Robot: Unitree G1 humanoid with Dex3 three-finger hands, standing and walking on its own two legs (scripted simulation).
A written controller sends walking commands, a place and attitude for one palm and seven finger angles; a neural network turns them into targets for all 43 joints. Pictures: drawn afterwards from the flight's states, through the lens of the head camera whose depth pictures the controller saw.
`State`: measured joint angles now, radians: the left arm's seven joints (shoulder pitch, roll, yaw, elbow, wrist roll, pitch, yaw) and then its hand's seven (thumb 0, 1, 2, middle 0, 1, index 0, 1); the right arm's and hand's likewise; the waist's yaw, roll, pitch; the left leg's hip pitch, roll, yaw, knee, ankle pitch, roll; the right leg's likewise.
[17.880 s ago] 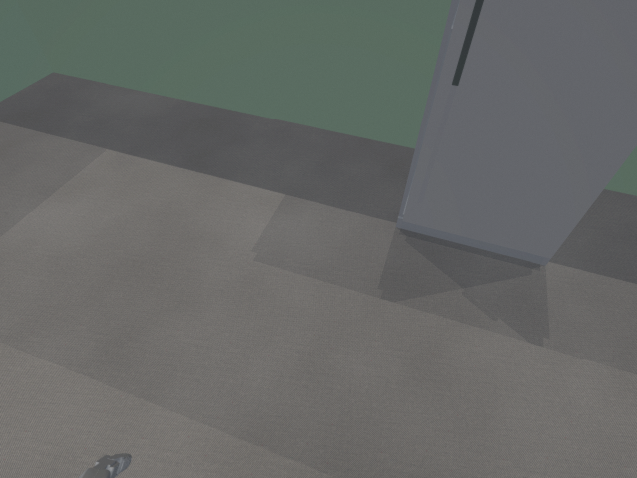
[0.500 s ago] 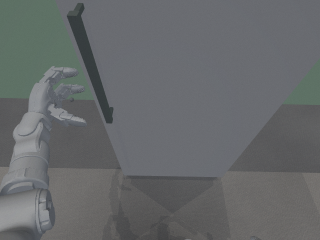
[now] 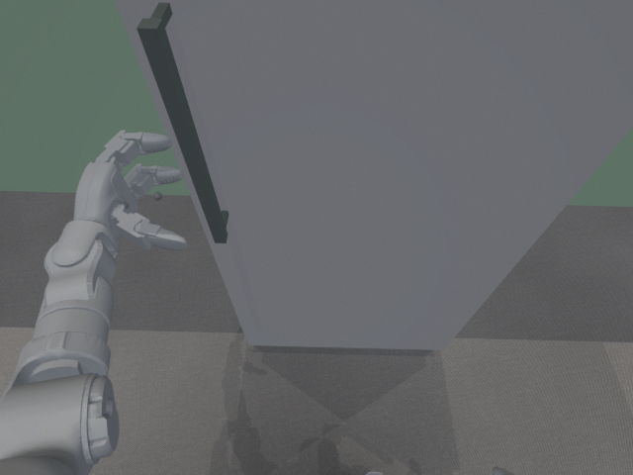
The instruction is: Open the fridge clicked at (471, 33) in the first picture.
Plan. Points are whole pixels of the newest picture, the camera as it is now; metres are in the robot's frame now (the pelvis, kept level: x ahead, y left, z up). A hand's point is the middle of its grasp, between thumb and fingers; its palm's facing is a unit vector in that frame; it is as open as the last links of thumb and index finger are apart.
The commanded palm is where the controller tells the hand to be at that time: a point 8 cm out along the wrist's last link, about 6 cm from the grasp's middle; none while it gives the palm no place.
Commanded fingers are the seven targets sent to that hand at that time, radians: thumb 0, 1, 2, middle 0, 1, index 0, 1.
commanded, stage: feel for the door with the fingertips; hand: left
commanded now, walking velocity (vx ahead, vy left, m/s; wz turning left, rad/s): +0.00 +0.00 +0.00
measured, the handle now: (198, 151) +0.48 +0.15 +0.13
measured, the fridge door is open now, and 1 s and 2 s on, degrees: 0 0 0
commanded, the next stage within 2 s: slide the fingers in behind the handle in 0.52 s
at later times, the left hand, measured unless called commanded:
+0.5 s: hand (177, 189) +0.43 +0.18 +0.11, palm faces -0.01 -1.00 -0.01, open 13.9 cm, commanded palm +0.41 +0.22 +0.11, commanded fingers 0.00 -0.50 0.30 -0.30 -1.20 -0.30 -1.20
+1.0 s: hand (194, 196) +0.43 +0.16 +0.11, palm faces -0.03 -1.00 +0.01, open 14.0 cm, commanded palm +0.40 +0.21 +0.11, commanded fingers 0.00 -0.50 0.30 -0.30 -1.20 -0.30 -1.20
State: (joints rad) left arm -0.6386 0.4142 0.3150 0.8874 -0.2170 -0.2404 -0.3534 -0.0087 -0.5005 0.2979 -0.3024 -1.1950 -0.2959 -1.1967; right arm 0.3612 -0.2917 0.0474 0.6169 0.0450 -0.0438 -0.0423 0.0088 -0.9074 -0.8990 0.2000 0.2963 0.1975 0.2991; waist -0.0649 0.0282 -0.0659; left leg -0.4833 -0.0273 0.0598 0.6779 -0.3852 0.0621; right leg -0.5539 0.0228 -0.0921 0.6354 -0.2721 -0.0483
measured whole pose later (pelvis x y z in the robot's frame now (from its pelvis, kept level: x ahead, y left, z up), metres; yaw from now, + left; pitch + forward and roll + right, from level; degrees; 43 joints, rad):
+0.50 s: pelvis +0.00 -0.01 +0.00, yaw +0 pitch +9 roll -1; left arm -0.68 0.35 0.27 0.92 -0.19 -0.26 -0.24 -0.01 -0.50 0.30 -0.31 -1.20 -0.31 -1.21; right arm 0.34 -0.27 0.05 0.64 0.05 -0.05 -0.04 0.01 -0.91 -0.90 0.20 0.30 0.20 0.30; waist -0.06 0.03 -0.06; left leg -0.45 -0.03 0.06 0.67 -0.38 0.06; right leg -0.53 0.02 -0.09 0.64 -0.27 -0.05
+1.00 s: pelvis -0.01 -0.01 +0.00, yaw -1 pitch +9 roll +0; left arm -0.66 0.34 0.30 0.94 -0.18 -0.29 -0.25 -0.01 -0.50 0.30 -0.31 -1.20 -0.30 -1.20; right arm 0.37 -0.28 0.05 0.63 0.05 -0.04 -0.03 0.01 -0.91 -0.90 0.20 0.30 0.20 0.30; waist -0.08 0.02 -0.07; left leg -0.47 -0.02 0.07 0.68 -0.37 0.05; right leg -0.55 0.03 -0.08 0.65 -0.27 -0.07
